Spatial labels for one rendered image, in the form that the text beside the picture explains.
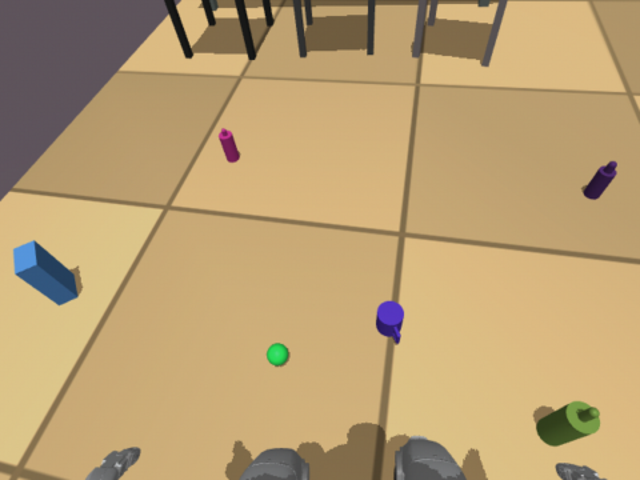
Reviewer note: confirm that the right robot hand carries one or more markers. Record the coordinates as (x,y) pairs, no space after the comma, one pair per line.
(568,471)

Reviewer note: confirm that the left robot hand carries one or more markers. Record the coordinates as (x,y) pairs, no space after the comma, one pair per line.
(115,464)

